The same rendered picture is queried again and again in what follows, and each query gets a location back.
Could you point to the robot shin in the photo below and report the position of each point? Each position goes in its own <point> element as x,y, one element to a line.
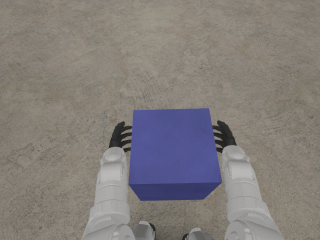
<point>194,230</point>
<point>144,223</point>

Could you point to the left robot upper arm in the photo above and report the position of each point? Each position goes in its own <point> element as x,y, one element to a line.
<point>117,231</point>

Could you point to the right robot forearm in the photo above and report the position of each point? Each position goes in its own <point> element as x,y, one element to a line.
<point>244,200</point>

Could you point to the left robot forearm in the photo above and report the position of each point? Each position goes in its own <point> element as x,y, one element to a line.
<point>111,202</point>

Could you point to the right robot upper arm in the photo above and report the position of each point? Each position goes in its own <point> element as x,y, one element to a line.
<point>243,229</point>

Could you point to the robot left hand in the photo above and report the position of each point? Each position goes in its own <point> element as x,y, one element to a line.
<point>116,139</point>

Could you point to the robot left shin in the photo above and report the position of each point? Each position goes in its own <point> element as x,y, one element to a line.
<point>144,223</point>

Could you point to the carton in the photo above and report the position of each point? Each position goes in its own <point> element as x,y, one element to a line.
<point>173,155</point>

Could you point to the robot right shin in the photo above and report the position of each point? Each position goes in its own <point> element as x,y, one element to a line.
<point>194,230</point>

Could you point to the robot right hand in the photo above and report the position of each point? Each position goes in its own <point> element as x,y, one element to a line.
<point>226,136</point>

